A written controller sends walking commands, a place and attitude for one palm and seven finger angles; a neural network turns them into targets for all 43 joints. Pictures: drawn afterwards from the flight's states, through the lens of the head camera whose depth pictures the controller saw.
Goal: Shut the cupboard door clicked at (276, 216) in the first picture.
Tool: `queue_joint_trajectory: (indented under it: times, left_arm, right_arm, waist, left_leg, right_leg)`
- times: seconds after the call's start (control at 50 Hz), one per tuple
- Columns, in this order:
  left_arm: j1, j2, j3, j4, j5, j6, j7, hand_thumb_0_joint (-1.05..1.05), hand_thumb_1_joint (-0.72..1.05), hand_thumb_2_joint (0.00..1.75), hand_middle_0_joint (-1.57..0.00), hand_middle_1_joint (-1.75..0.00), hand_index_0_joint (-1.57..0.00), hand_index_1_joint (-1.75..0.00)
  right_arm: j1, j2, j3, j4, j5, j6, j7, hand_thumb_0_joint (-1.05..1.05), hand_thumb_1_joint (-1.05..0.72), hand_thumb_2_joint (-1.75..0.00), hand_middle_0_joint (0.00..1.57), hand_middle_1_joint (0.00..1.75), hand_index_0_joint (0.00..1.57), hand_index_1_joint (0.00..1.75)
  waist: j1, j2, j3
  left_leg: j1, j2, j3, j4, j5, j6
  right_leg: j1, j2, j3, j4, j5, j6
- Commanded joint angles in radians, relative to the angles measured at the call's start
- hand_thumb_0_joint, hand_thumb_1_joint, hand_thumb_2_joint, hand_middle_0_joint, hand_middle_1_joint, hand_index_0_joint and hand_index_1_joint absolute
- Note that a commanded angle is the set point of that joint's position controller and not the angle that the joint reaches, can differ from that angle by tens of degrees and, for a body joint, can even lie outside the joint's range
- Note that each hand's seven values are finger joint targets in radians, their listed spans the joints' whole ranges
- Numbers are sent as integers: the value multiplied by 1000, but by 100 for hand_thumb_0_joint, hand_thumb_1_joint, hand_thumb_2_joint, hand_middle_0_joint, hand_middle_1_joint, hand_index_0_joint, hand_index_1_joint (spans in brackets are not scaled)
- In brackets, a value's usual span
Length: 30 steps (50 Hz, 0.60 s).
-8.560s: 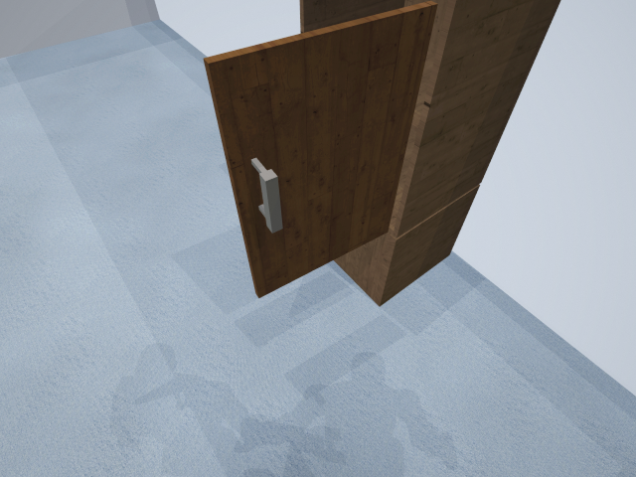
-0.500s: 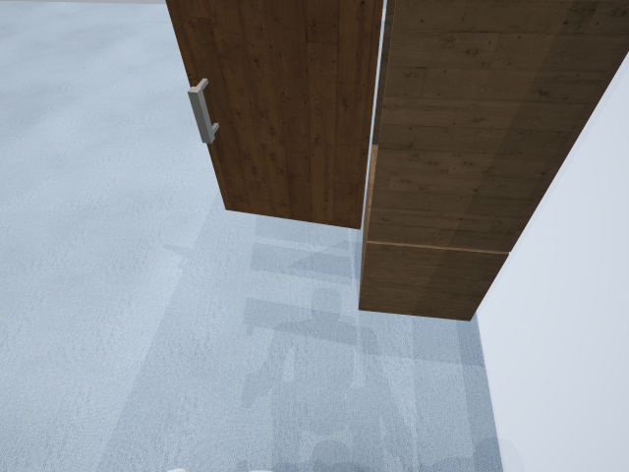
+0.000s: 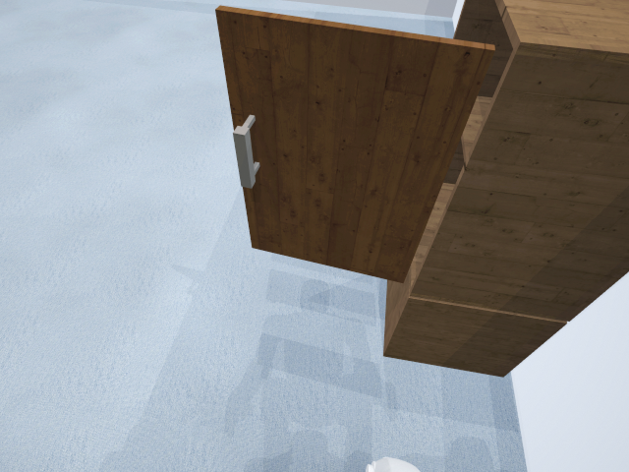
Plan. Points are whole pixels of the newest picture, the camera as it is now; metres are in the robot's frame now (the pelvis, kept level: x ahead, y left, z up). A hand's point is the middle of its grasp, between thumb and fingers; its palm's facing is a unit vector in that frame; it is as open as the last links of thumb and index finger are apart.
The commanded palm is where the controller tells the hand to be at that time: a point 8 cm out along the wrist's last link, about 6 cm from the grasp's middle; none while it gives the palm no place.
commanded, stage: take the last steps up to it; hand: left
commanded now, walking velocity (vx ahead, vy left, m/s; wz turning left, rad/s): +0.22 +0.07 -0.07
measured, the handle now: (249, 152) +0.65 +0.19 +0.01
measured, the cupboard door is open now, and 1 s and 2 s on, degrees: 85 85 85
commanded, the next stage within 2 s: come to a stop and stand still in 0.16 s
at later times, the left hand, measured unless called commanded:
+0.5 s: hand (192, 427) +0.20 +0.21 -0.18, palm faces +0.01 -0.98 -0.21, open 7.2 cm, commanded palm none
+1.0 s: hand (189, 452) +0.17 +0.20 -0.18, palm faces -0.02 -0.97 -0.23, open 7.4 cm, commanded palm none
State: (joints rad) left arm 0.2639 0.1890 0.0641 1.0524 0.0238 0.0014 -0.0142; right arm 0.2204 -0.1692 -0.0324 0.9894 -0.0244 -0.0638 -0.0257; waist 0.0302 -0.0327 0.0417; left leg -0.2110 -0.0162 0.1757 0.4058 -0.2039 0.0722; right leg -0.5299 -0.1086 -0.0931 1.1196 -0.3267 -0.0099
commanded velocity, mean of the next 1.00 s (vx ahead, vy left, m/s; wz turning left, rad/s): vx -0.07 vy -0.01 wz -0.01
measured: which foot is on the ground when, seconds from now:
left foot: down 0.00-0.22, up 0.24-0.48, down 0.50-1.00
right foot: up 0.00-0.20, down 0.22-0.52, up 0.54-0.78, down 0.80-1.00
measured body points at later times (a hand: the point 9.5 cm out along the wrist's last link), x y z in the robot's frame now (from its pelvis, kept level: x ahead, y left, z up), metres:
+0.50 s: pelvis +0.15 +0.02 -0.01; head +0.18 +0.03 +0.44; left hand +0.20 +0.26 -0.16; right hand +0.16 -0.21 -0.16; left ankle +0.20 +0.15 -0.74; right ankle +0.14 -0.10 -0.74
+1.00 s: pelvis +0.12 +0.02 -0.01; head +0.13 +0.02 +0.44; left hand +0.17 +0.25 -0.16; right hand +0.20 -0.23 -0.15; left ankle +0.17 +0.11 -0.74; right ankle +0.10 -0.09 -0.74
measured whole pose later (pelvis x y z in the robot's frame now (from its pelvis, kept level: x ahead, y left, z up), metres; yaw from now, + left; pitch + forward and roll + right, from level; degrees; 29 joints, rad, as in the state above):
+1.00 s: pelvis +0.12 +0.02 -0.01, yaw -3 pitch -2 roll -1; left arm 0.31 0.18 0.01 0.94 0.02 0.01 0.05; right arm 0.19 -0.20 -0.04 0.91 -0.01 0.03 -0.01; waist -0.01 0.01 0.04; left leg -0.31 0.00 0.04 0.60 -0.25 0.04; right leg -0.21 0.02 -0.02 0.60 -0.35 -0.01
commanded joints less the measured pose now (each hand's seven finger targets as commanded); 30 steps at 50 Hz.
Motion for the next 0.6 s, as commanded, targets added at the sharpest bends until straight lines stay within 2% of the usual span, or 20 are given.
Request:
queue_joint_trajectory:
  times: [0.0,0.1,0.12,0.16,0.18,0.2,0.22,0.24,0.26,0.3,0.34,0.38,0.42,0.44,0.46,0.48,0.5,0.52,0.56,0.58]
  left_arm:
    - [-20,15,-3,-83,3,-13,0,0,90,90,-20,-30,-20,-30]
    - [-88,24,-5,-121,4,-17,2,0,90,90,-20,-30,-20,-30]
    - [-77,39,-2,-123,5,-20,4,0,90,90,-20,-30,-20,-30]
    - [14,62,7,-91,6,-29,7,0,90,90,-20,-30,-20,-30]
    - [107,118,20,-69,7,-41,12,0,90,90,-20,-30,-20,-30]
    - [196,208,39,-42,6,-47,18,0,90,90,-20,-30,-20,-30]
    - [218,233,43,-47,-7,-44,29,0,90,90,-20,-30,-20,-30]
    - [155,202,41,-63,-6,-46,39,0,90,90,-20,-30,-20,-30]
    - [87,154,26,-78,-7,-50,44,0,90,90,-20,-30,-20,-30]
    - [-14,105,2,-96,-8,-51,44,0,90,90,-20,-30,-20,-30]
    - [-48,110,0,-96,-6,-45,47,0,90,90,-20,-30,-20,-30]
    - [-39,132,4,-84,-8,-35,48,0,90,90,-20,-30,-20,-30]
    - [-36,131,11,-73,-10,-18,49,0,90,90,-20,-30,-20,-30]
    - [-36,131,11,-78,-14,-7,48,0,90,90,-20,-30,-20,-30]
    - [-15,107,7,-87,-17,4,46,0,90,90,-20,-30,-20,-30]
    - [12,67,2,-95,-22,15,48,0,90,90,-20,-30,-20,-30]
    - [19,65,-1,-96,-23,26,54,0,90,90,-20,-30,-20,-30]
    - [14,57,-1,-104,-20,36,55,0,90,90,-20,-30,-20,-30]
    - [-8,71,8,-91,-17,48,49,0,90,90,-20,-30,-20,-30]
    - [-2,73,10,-92,-18,46,47,0,90,90,-20,-30,-20,-30]
  right_arm:
    - [125,-119,-20,13,-6,-5,7,0,-90,-90,20,30,20,30]
    - [151,-126,-17,42,-10,5,10,0,-90,-90,20,30,20,30]
    - [147,-124,-14,45,-9,8,10,0,-90,-90,20,30,20,30]
    - [141,-113,-7,53,-2,10,10,0,-90,-90,20,30,20,30]
    - [140,-96,-6,45,7,8,14,0,-90,-90,20,30,20,30]
    - [161,-81,-5,23,11,8,20,0,-90,-90,20,30,20,30]
    - [136,-109,-13,8,7,20,19,0,-90,-90,20,30,20,30]
    - [97,-103,-16,6,8,23,16,0,-90,-90,20,30,20,30]
    - [72,-85,-14,16,10,28,14,0,-90,-90,20,30,20,30]
    - [126,-34,0,41,15,50,9,0,-90,-90,20,30,20,30]
    - [151,1,9,57,22,64,10,0,-90,-90,20,30,20,30]
    - [168,-7,3,65,22,73,8,0,-90,-90,20,30,20,30]
    - [174,-22,-9,68,16,80,4,0,-90,-90,20,30,20,30]
    - [179,-54,-17,61,12,79,3,0,-90,-90,20,30,20,30]
    - [168,-103,-27,45,8,73,1,0,-90,-90,20,30,20,30]
    - [148,-164,-36,22,3,71,-6,0,-90,-90,20,30,20,30]
    - [125,-196,-43,13,-1,77,-13,0,-90,-90,20,30,20,30]
    - [101,-194,-43,0,-7,76,-17,0,-90,-90,20,30,20,30]
    - [51,-175,-36,-10,-9,76,-27,0,-90,-90,20,30,20,30]
    - [37,-173,-37,-16,-11,78,-29,0,-90,-90,20,30,20,30]
  waist:
    - [-18,75,15]
    - [-26,81,32]
    - [-15,56,42]
    - [29,18,-4]
    - [64,-70,-57]
    - [77,-250,-102]
    - [84,-191,-77]
    - [63,-95,-18]
    - [35,-69,2]
    - [-28,-111,-50]
    - [-43,-125,-84]
    - [-45,-101,-115]
    - [-51,-90,-104]
    - [-53,-39,-88]
    - [-41,83,-99]
    - [-30,222,-100]
    - [-37,260,-80]
    - [-34,210,-35]
    - [-37,263,-23]
    - [-35,243,-43]
  left_leg:
    - [48,297,-205,-254,77,129]
    - [51,282,-182,-202,130,121]
    - [31,273,-176,-161,141,109]
    - [-19,192,-106,-8,149,39]
    - [-141,117,-52,163,60,-10]
    - [-349,3,12,377,-214,-69]
    - [-374,25,-72,592,-449,-78]
    - [-416,70,-160,660,-389,-79]
    - [-388,89,-183,649,-320,-89]
    - [-229,94,-165,520,-259,-110]
    - [-139,63,-121,375,-194,-124]
    - [-88,35,-91,247,-86,-134]
    - [-8,32,-90,113,61,-131]
    - [33,58,-108,62,163,-114]
    - [67,163,-218,46,397,-64]
    - [33,312,-361,-4,619,25]
    - [-36,378,-399,-52,607,100]
    - [-83,394,-422,-63,542,137]
    - [-85,371,-401,-56,550,145]
    - [-36,353,-375,-24,590,142]
  right_leg:
    - [-7,-29,32,-207,46,4]
    - [121,20,-6,-416,50,-6]
    - [175,28,-7,-474,58,-11]
    - [382,46,-5,-616,156,-24]
    - [562,-48,142,-666,200,-68]
    - [725,-280,457,-770,251,-186]
    - [652,-404,563,-878,263,-282]
    - [572,-377,515,-880,264,-295]
    - [486,-320,416,-863,410,-255]
    - [390,-219,182,-815,699,-194]
    - [362,-158,93,-767,832,-168]
    - [383,-129,82,-706,796,-143]
    - [338,-112,79,-645,637,-103]
    - [291,-96,73,-600,536,-72]
    - [230,-36,38,-531,356,-23]
    - [205,38,-6,-458,62,23]
    - [225,88,13,-308,-236,26]
    - [192,104,45,-185,-313,14]
    - [135,88,102,-62,-290,10]
    - [119,94,104,-72,-276,12]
